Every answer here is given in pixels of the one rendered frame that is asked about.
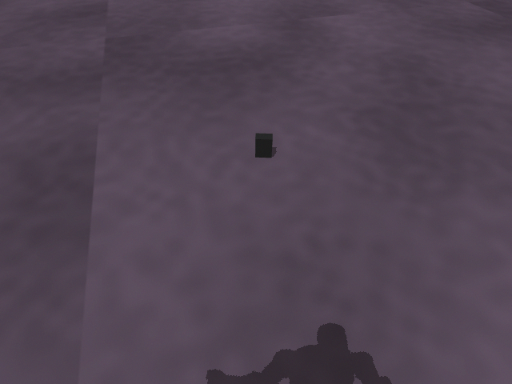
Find carton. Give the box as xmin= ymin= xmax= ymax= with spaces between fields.
xmin=255 ymin=134 xmax=273 ymax=158

